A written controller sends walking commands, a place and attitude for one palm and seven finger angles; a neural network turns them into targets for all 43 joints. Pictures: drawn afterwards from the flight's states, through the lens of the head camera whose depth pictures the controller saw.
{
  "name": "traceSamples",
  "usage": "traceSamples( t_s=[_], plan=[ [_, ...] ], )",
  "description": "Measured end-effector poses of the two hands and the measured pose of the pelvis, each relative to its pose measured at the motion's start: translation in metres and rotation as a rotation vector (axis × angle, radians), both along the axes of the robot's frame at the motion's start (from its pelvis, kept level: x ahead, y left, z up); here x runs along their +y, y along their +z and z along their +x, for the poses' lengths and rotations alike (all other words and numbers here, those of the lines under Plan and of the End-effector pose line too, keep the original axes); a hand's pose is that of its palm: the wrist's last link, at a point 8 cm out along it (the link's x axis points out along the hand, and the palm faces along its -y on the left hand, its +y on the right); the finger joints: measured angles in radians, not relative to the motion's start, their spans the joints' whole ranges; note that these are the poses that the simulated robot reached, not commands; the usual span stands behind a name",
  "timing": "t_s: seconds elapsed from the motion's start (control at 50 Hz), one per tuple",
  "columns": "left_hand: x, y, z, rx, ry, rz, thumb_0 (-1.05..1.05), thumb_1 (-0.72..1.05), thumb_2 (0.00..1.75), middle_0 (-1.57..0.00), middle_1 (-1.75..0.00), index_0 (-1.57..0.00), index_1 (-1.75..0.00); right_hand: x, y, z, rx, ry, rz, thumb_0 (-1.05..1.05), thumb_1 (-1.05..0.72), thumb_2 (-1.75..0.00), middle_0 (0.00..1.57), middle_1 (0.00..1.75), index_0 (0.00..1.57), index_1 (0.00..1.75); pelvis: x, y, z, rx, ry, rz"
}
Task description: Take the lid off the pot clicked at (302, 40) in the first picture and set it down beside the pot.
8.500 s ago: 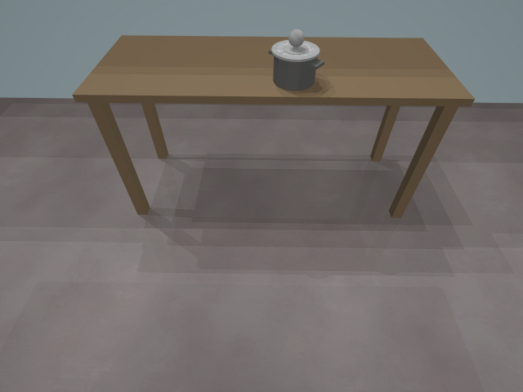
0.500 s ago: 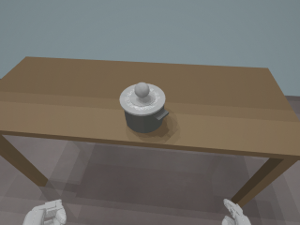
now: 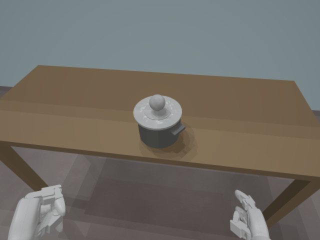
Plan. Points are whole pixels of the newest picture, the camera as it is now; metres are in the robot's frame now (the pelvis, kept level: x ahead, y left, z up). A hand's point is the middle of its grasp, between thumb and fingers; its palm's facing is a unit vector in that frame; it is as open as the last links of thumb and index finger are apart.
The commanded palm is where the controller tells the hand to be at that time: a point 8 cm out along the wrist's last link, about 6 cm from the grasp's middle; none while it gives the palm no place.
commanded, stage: raise the hand higher, near the body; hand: left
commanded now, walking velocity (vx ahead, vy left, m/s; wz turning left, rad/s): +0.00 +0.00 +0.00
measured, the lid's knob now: (157, 102) +0.51 +0.08 +0.07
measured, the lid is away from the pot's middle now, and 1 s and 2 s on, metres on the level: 0.00 0.00 0.00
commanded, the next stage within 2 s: reach forward and open the fingers in 0.14 s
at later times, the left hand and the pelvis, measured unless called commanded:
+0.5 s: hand (46, 193) +0.17 +0.26 +0.09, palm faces -0.09 -0.08 -0.99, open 2.9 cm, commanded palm +0.16 +0.26 +0.15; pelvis -0.02 -0.01 -0.01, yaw -1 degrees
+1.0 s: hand (49, 166) +0.22 +0.27 +0.12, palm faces -0.15 -0.02 -0.99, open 7.7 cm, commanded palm +0.20 +0.26 +0.19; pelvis -0.04 +0.01 +0.00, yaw +1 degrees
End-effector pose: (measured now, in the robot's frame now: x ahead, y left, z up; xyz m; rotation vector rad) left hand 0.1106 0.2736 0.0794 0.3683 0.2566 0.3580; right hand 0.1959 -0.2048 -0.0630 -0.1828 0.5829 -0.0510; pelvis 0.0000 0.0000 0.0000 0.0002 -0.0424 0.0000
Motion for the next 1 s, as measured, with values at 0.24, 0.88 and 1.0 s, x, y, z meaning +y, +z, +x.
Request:
traceSamples(
  t_s=[0.24,0.88,1.0],
  plan=[
    [-0.005,0.043,0.020,-0.149,-0.056,0.084,0.01,0.89,0.90,-1.30,-1.50,-1.30,-1.50,-0.005,-0.014,-0.018,0.068,-0.007,0.014,0.01,-0.91,-0.90,0.20,0.30,0.20,0.30,-0.003,0.001,0.000,-0.006,-0.005,0.002],
    [-0.008,0.094,0.080,0.233,-0.552,1.109,0.00,0.17,1.18,-1.00,-0.66,-1.00,-0.66,-0.013,-0.029,-0.031,0.197,0.026,0.046,0.01,-0.91,-0.90,0.20,0.30,0.20,0.30,0.003,0.000,-0.035,0.027,0.021,-0.011],
    [-0.005,0.101,0.093,0.204,-0.546,1.121,0.00,-0.01,1.25,-0.93,-0.45,-0.93,-0.45,-0.004,-0.032,-0.042,0.218,0.030,0.058,0.01,-0.91,-0.90,0.20,0.30,0.20,0.30,0.010,0.001,-0.039,0.019,0.017,-0.010]
  ],
)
